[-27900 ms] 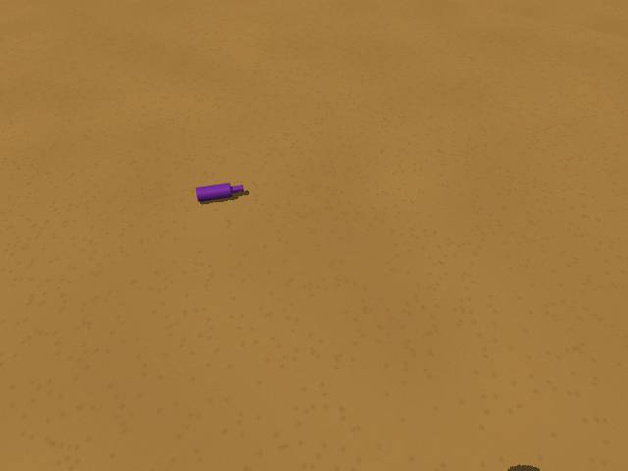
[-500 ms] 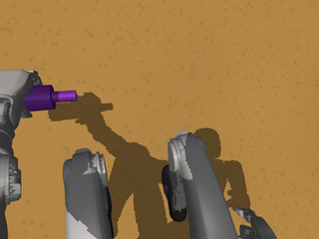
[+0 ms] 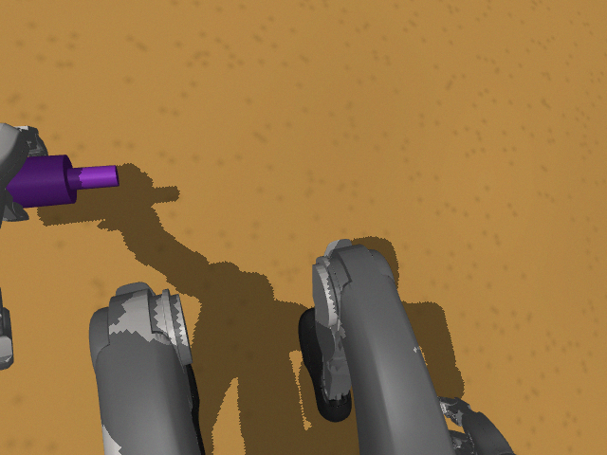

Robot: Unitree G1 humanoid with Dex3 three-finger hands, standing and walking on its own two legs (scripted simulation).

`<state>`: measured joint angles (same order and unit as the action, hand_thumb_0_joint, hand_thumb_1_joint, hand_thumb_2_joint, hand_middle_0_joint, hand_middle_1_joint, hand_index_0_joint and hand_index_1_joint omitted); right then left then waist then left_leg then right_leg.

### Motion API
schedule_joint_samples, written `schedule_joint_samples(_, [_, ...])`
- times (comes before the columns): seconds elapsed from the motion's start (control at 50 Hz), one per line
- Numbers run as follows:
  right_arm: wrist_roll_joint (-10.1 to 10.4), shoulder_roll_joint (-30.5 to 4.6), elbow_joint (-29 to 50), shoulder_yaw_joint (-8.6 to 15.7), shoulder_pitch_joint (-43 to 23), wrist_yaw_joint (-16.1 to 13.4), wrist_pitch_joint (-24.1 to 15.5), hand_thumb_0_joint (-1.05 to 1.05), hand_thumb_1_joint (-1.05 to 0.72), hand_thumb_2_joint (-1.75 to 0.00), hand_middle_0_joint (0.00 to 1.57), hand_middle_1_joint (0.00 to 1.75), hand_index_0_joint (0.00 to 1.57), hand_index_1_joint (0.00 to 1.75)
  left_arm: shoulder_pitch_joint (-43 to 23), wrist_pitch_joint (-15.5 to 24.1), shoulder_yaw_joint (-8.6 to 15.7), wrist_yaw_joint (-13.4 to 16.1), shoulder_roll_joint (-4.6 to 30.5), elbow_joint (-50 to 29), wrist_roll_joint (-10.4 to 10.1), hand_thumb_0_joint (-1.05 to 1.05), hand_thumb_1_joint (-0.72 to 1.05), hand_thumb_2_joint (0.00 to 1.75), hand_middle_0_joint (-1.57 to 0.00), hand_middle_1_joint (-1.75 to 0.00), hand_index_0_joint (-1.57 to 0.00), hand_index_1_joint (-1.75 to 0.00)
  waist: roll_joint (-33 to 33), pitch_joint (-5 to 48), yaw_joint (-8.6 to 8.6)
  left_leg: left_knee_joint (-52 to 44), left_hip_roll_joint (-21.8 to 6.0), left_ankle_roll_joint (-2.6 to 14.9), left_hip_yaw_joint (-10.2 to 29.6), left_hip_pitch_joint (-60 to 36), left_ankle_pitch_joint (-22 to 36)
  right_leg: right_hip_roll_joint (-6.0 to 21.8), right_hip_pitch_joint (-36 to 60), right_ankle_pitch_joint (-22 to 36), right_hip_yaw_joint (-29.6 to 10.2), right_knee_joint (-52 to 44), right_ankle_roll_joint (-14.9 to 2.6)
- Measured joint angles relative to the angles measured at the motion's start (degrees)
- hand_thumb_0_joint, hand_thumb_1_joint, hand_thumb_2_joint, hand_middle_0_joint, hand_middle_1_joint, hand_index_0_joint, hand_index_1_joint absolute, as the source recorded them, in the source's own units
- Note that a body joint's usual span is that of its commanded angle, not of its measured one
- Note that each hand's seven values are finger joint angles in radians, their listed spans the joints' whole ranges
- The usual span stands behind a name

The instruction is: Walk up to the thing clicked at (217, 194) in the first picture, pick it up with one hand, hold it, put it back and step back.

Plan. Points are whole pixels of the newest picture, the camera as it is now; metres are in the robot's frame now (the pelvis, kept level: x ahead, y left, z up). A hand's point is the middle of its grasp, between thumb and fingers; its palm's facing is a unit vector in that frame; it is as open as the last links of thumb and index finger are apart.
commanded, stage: lower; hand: left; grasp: from above
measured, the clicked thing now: (30, 182) +0.48 +0.28 -0.19
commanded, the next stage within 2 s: rest in 0.38 s
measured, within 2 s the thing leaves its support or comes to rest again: rests again in 1.32 s
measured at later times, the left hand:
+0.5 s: hand (23, 196) +0.47 +0.30 -0.22, palm faces -0.47 -0.05 -0.88, open 9.4 cm
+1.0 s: hand (35, 199) +0.48 +0.30 -0.26, palm faces -0.47 -0.08 -0.88, open 9.4 cm
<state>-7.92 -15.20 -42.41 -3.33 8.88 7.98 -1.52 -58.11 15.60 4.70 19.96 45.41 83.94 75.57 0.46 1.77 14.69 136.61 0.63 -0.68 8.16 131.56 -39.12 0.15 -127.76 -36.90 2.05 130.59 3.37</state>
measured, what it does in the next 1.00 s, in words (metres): stands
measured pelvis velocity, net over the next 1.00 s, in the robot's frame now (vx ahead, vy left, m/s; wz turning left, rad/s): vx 0.00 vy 0.00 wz -0.08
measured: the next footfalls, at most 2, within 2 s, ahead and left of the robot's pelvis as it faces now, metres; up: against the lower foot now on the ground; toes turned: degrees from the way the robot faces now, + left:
none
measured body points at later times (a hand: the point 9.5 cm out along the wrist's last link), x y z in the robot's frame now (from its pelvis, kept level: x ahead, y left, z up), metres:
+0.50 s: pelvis +0.00 +0.00 -0.03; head +0.26 +0.09 +0.33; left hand +0.49 +0.30 -0.17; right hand +0.04 -0.27 -0.11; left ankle +0.08 +0.13 -0.31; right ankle +0.11 -0.14 -0.30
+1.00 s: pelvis +0.00 +0.00 -0.04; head +0.27 +0.10 +0.31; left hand +0.50 +0.30 -0.20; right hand +0.03 -0.27 -0.11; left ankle +0.08 +0.13 -0.31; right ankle +0.11 -0.14 -0.30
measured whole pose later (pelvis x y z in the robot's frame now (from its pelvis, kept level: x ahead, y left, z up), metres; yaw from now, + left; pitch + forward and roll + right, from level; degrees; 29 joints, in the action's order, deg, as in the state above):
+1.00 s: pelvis +0.00 +0.00 -0.04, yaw -5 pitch +30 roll -13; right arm -14.5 -17.7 -40.0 -11.0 6.8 9.8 -5.1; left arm -59.3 18.2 9.7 29.8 56.6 95.3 80.3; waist 5.2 -5.4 20.0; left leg 146.2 0.8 -0.8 12.9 136.0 -40.9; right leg -1.6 -130.7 -36.8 5.4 136.6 4.0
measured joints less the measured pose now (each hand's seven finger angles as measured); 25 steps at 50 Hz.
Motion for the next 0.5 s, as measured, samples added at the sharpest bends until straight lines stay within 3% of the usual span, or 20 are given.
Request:
schedule_joint_samples(0.24, [-0.6, -0.6, 0.5, -1.7, -0.5, 0.4, -0.2, 0.0, -0.92, -0.9, 0.2, 0.3, 0.2, 0.3, -0.6, 0.9, 0.2, 0.9, 2.1, 2.7, 0.6, 0.0, 0.07, 0.41, -0.74, -0.53, -0.77, -0.5, 0.8, -1.4, 0.94, 2.2, 0.1, 0.1, 0.9, 1.4, -0.4, -0.3, -1.0, -0.2, 0.6, 1.5, 0.29])
schedule_joint_samples(0.5, [-2.8, -1.0, 0.6, -3.4, -0.7, 1.1, -1.3, 0.0, -0.92, -0.9, 0.2, 0.3, 0.2, 0.3, -0.6, 2.1, 2.4, 5.2, 5.1, 5.7, 3.1, 0.0, 0.07, 0.41, -0.75, -0.52, -0.77, -0.49, 2.4, -3.4, 2.47, 5.7, 0.3, -0.18, 2.2, 3.4, -0.9, -0.7, -2.6, -0.3, 1.4, 4.1, 0.43])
